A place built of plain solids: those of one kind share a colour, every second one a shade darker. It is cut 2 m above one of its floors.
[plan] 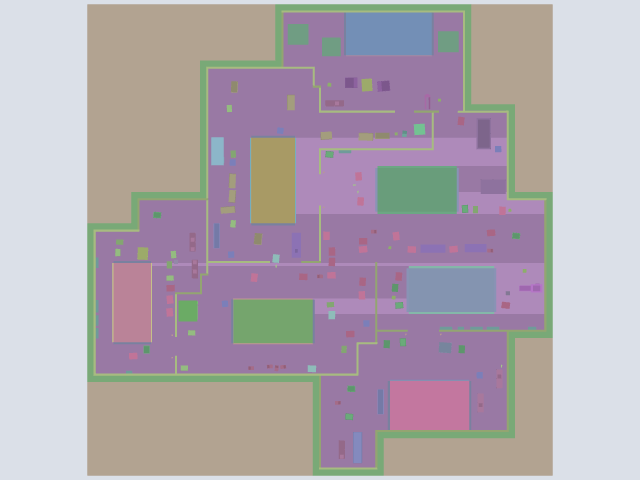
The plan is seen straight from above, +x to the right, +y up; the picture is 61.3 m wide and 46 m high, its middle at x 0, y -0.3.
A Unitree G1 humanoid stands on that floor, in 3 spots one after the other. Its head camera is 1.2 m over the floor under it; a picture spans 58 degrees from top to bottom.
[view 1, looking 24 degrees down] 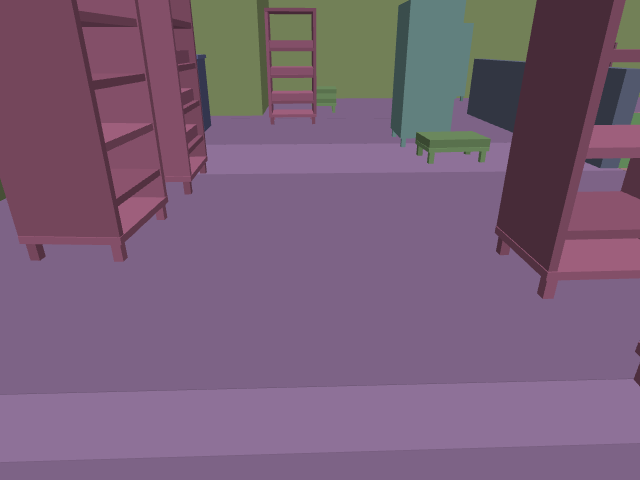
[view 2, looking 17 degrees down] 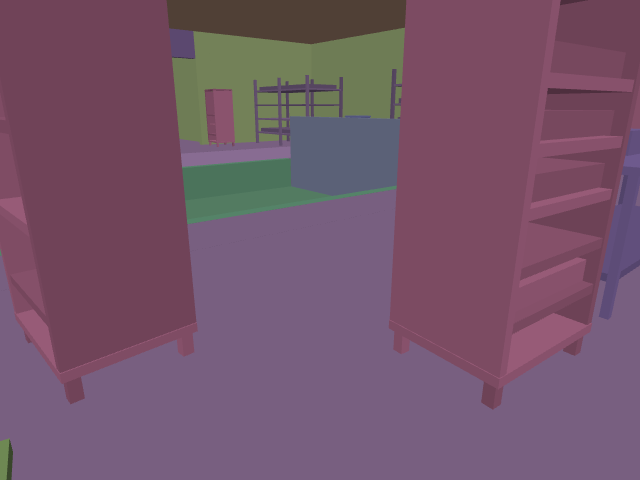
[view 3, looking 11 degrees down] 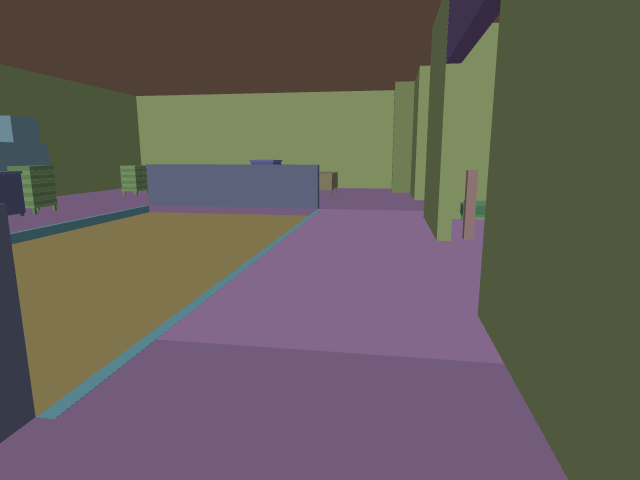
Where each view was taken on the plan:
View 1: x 2.70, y -1.50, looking -92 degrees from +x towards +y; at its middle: floor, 2.95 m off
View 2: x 6.90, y -2.20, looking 51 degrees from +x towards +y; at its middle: floor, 4.10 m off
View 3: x -0.80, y -0.30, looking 99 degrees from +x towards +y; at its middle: floor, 6.29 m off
